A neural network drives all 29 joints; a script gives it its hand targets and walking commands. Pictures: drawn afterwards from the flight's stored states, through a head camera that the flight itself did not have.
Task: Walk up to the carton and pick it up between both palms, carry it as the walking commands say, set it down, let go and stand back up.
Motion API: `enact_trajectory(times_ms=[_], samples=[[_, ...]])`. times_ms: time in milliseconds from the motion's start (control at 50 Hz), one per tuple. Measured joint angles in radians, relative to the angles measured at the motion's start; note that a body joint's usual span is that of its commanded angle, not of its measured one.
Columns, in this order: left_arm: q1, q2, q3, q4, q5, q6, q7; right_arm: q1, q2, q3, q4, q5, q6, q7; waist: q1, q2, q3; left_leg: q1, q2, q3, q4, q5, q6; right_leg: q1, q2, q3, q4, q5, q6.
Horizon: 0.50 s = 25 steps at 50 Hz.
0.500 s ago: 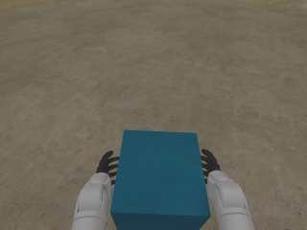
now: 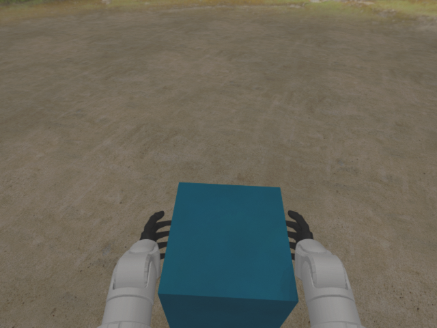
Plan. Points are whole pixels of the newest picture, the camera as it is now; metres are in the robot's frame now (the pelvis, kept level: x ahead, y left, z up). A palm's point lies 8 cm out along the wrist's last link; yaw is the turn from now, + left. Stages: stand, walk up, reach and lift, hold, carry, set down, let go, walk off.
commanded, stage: reach and lift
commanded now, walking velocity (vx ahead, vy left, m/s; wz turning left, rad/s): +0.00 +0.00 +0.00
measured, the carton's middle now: (225, 264) +0.28 +0.00 -0.02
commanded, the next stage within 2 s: hold in 0.24 s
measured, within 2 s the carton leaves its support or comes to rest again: neither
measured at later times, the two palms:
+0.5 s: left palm (150, 250) +0.28 +0.14 +0.03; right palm (306, 255) +0.27 -0.15 +0.04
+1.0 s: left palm (146, 250) +0.28 +0.15 +0.03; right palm (301, 252) +0.28 -0.14 +0.04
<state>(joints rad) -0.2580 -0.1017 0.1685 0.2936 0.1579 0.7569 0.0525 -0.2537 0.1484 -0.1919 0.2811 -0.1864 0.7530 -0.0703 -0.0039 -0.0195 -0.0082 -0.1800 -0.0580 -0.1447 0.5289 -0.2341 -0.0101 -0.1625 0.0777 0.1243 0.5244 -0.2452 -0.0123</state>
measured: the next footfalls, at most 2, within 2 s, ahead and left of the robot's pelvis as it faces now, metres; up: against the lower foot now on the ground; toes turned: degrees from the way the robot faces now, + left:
none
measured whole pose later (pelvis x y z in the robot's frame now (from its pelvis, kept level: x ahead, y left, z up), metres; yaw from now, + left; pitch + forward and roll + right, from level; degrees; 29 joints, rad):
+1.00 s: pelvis +0.00 +0.01 +0.00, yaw +0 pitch -8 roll +0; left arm -0.26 -0.10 0.16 0.30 0.17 0.78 0.04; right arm -0.23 0.15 -0.18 0.28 -0.19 0.77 -0.07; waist -0.01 -0.02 0.00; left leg -0.17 -0.07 -0.14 0.56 -0.26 0.00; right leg -0.15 0.07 0.12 0.55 -0.27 0.00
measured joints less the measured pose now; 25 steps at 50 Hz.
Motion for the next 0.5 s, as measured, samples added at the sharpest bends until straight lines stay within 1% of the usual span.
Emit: enact_trajectory(times_ms=[60,140,220,280,380,500], samples=[[-0.014,-0.001,0.007,0.011,0.004,0.005,-0.001,-0.015,-0.002,-0.005,0.013,-0.003,0.005,0.001,0.001,0.001,0.001,-0.002,-0.003,-0.003,0.013,-0.003,0.000,-0.001,-0.001,-0.004,0.014,-0.005,0.001],[-0.056,0.013,0.014,0.062,0.011,0.007,-0.004,-0.054,-0.002,-0.027,0.070,-0.013,-0.006,0.004,-0.002,0.000,0.009,-0.005,-0.005,-0.006,0.037,-0.010,-0.001,-0.002,-0.001,-0.011,0.034,-0.012,0.001],[-0.059,0.023,-0.001,0.069,0.006,0.010,-0.004,-0.043,-0.008,-0.009,0.067,-0.009,-0.005,-0.002,-0.003,-0.001,0.001,-0.003,-0.003,-0.006,0.042,-0.013,-0.001,0.002,0.001,-0.011,0.036,-0.012,0.001],[-0.045,0.008,0.014,0.070,0.014,0.006,-0.009,-0.025,-0.010,-0.002,0.050,-0.005,0.007,-0.006,0.000,-0.003,-0.008,0.007,-0.001,-0.003,0.034,-0.011,0.000,0.012,0.001,-0.009,0.024,-0.008,0.002],[-0.038,0.009,0.012,0.072,0.025,0.019,-0.010,-0.038,0.003,-0.030,0.077,-0.018,0.011,0.005,-0.022,-0.002,0.001,0.012,-0.004,-0.007,0.038,-0.009,0.003,0.021,-0.002,-0.014,0.022,-0.006,0.004],[-0.062,0.005,0.012,0.084,0.029,0.015,-0.009,-0.034,-0.013,-0.016,0.064,-0.004,0.010,-0.001,-0.012,-0.008,0.014,0.002,-0.006,0.007,0.054,-0.016,0.006,0.004,-0.002,-0.003,0.049,-0.016,0.008]])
